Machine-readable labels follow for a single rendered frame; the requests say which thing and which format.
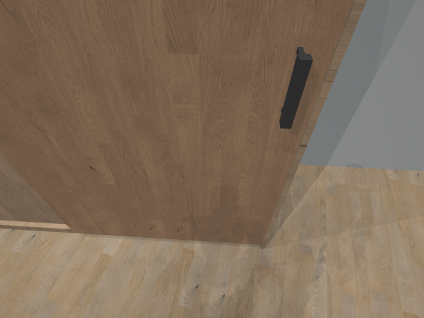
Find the handle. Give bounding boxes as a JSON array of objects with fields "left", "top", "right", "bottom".
[{"left": 279, "top": 47, "right": 313, "bottom": 129}]

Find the wardrobe door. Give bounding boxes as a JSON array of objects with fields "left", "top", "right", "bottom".
[
  {"left": 0, "top": 153, "right": 65, "bottom": 224},
  {"left": 0, "top": 0, "right": 354, "bottom": 244}
]

